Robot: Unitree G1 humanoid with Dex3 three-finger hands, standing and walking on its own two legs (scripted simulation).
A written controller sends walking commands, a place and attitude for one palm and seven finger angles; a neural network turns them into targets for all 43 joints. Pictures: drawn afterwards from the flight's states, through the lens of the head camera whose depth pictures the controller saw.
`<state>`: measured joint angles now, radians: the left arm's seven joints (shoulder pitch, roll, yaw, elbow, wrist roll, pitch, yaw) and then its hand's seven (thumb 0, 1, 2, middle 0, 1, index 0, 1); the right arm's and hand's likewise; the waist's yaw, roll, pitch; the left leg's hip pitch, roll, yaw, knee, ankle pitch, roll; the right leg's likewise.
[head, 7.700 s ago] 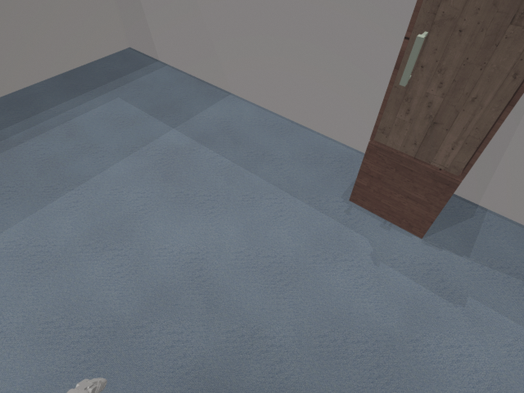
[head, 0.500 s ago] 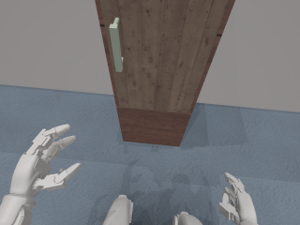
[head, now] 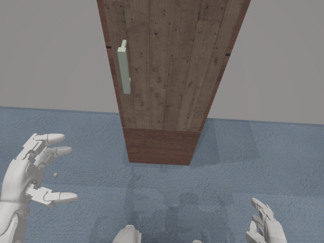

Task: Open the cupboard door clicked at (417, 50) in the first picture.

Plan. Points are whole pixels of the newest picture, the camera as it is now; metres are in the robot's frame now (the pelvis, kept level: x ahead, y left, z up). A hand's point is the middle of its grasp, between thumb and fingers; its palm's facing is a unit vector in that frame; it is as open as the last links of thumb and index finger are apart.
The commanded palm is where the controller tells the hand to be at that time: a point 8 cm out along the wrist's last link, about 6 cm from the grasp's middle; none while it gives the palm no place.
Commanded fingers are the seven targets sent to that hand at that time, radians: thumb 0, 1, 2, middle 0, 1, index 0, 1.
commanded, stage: raise the hand with hooked fingers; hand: left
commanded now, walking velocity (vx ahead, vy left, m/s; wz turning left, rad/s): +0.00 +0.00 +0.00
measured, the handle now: (125, 68) +0.59 +0.15 +0.08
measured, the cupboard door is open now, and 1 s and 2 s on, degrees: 0 0 0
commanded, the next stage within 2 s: move the hooked fingers beside the handle in 0.94 s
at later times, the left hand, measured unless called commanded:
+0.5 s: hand (41, 144) +0.30 +0.28 +0.10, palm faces +0.03 -1.00 -0.04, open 14.0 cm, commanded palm +0.26 +0.33 +0.10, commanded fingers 0.00 -0.50 0.30 -0.30 -1.20 -0.30 -1.20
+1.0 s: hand (50, 145) +0.29 +0.26 +0.10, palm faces +0.03 -1.00 -0.03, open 14.0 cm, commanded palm +0.26 +0.31 +0.10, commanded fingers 0.00 -0.50 0.30 -0.30 -1.20 -0.30 -1.20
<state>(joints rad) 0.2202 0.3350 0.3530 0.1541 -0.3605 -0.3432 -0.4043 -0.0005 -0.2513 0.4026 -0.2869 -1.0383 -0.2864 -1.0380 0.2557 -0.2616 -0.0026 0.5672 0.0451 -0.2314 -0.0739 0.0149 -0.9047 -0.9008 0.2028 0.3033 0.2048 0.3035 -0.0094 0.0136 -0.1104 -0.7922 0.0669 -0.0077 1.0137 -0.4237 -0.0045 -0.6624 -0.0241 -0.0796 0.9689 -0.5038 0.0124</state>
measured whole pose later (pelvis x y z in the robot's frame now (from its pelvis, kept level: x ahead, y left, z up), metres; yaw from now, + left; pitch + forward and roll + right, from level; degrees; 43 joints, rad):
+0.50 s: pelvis +0.00 +0.01 +0.02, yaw +0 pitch +9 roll -3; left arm -0.04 0.43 0.43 0.37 -0.35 -0.23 -0.48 -0.01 -0.50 0.30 -0.30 -1.19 -0.30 -1.19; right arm 0.28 -0.27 0.04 0.57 0.05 -0.18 -0.09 0.01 -0.90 -0.90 0.21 0.30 0.21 0.30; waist -0.01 0.02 -0.08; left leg -0.68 0.06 0.01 0.90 -0.38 0.01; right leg -0.55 -0.03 -0.07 0.84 -0.45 0.02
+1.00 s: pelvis +0.00 -0.01 +0.02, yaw +0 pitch +9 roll -2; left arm -0.04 0.41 0.43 0.42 -0.35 -0.26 -0.49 -0.01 -0.50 0.30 -0.30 -1.20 -0.30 -1.20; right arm 0.27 -0.27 0.03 0.56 0.05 -0.16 -0.09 0.01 -0.90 -0.90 0.20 0.30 0.21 0.30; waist -0.01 0.03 -0.09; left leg -0.66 0.07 0.01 0.87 -0.37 -0.01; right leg -0.54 -0.02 -0.07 0.84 -0.45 0.00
